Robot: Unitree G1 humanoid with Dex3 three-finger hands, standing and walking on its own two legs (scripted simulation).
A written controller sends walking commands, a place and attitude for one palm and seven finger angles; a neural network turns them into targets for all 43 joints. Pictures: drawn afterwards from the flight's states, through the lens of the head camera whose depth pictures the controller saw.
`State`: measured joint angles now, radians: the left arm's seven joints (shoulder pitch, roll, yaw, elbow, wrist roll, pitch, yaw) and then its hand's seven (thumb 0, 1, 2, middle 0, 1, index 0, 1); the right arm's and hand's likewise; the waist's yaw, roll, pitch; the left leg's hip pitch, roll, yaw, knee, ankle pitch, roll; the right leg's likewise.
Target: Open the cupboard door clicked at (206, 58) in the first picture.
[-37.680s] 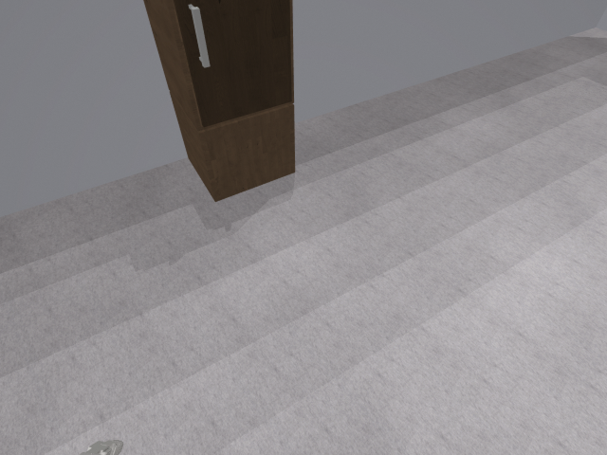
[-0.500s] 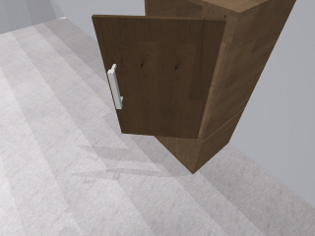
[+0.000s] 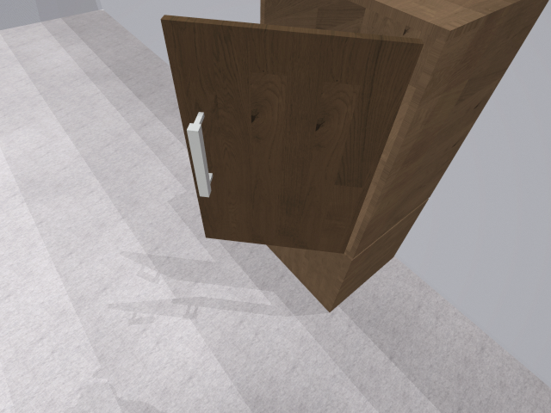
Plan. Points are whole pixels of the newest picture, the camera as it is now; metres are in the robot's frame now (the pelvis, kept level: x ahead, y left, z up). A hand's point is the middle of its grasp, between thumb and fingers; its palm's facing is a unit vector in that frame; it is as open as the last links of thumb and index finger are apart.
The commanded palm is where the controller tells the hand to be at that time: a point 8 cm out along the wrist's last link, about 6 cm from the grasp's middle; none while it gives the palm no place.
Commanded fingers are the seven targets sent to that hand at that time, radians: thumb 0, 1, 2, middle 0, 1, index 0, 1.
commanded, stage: come to a stop and stand still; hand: left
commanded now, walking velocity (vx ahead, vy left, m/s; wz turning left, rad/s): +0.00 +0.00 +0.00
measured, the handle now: (202, 156) +0.57 +0.20 +0.01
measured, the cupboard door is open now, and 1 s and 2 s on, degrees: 44 44 44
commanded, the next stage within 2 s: look again from close up in 0.92 s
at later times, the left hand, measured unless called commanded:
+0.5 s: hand out of the picture +0.10 +0.20 -0.18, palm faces +0.00 -0.98 -0.21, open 7.3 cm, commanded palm none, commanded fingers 0.00 0.90 0.90 -0.20 -0.30 -0.20 -0.30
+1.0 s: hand out of the picture +0.05 +0.23 -0.15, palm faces -0.05 -0.96 -0.26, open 7.4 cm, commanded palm none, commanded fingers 0.00 0.90 0.90 -0.20 -0.30 -0.20 -0.30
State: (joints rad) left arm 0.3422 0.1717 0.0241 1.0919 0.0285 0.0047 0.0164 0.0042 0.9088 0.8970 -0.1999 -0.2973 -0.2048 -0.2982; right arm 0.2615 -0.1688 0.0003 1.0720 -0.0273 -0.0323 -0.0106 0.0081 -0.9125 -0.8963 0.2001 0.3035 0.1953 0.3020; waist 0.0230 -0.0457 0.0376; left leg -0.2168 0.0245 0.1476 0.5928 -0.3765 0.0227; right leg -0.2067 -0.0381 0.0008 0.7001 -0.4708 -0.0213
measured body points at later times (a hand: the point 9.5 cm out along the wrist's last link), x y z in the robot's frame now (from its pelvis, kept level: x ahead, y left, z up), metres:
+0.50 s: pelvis +0.03 +0.02 +0.00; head +0.06 +0.03 +0.45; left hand +0.10 +0.25 -0.16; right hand +0.09 -0.23 -0.14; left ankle +0.03 +0.12 -0.73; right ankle +0.03 -0.11 -0.73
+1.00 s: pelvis +0.04 +0.04 +0.01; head +0.07 +0.01 +0.46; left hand +0.06 +0.28 -0.13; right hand +0.07 -0.20 -0.15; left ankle +0.03 +0.12 -0.73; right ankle +0.03 -0.10 -0.73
